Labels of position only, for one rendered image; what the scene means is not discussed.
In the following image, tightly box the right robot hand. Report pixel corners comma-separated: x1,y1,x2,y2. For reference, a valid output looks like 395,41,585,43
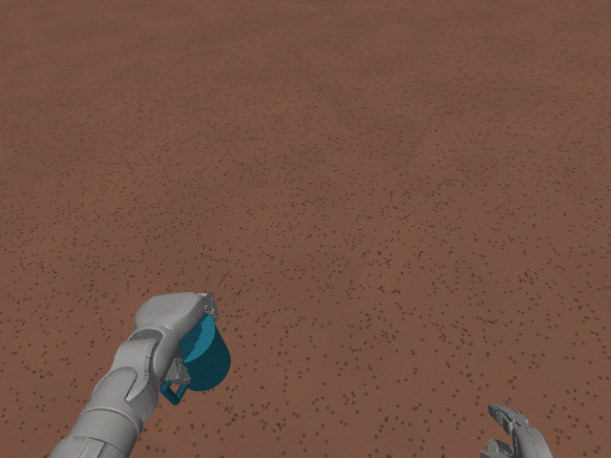
480,403,554,458

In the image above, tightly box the left robot arm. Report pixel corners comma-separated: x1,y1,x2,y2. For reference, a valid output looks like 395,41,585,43
48,323,179,458

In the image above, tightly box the mug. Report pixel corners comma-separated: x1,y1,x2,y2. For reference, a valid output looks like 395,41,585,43
159,312,231,406

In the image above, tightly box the left robot hand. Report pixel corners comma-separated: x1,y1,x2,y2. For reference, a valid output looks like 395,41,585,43
135,292,219,385

